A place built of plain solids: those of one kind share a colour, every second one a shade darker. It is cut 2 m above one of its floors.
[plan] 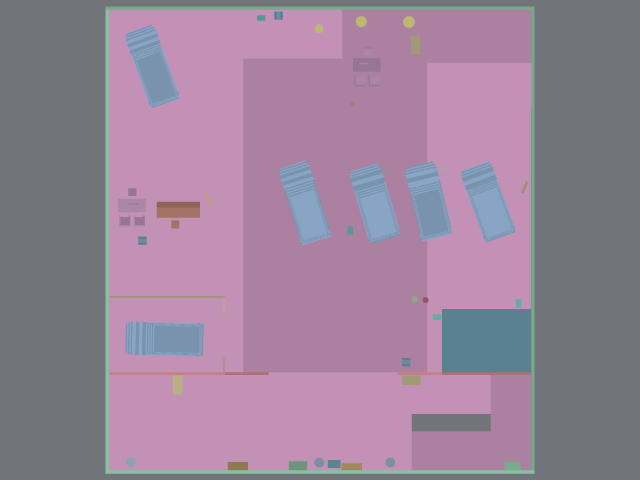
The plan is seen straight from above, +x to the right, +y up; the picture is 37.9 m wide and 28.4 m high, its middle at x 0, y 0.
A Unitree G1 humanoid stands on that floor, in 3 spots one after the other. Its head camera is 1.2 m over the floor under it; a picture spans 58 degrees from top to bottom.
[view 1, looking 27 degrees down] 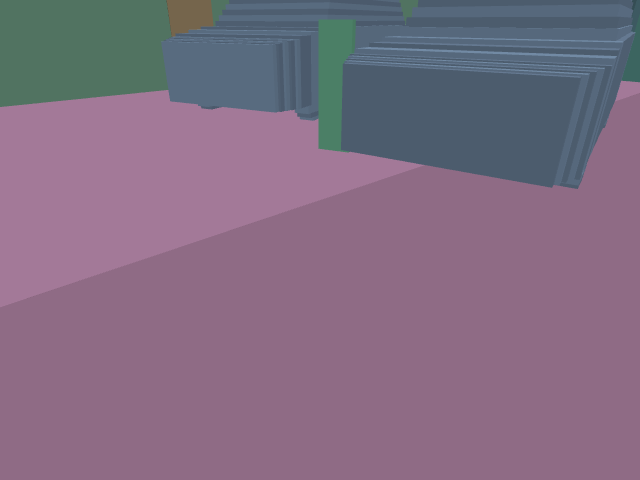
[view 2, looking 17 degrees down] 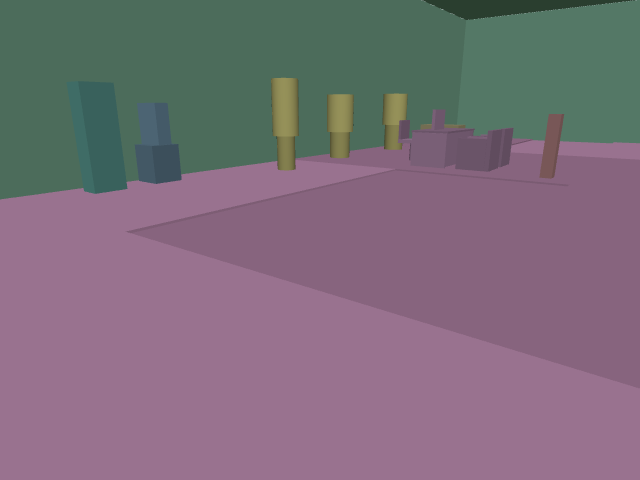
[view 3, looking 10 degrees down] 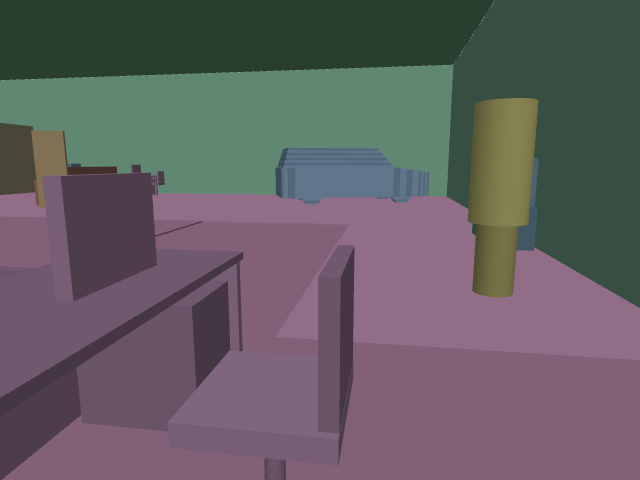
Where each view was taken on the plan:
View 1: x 4.11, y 7.21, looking -42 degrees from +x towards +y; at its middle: floor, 2.64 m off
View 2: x -6.72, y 6.63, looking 37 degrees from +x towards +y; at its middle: floor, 4.21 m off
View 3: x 4.11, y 11.50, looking -171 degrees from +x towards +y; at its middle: floor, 7.08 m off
